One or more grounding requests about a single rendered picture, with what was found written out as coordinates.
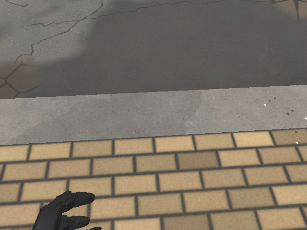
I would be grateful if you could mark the robot left hand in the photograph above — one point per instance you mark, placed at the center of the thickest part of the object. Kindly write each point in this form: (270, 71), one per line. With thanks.
(50, 216)

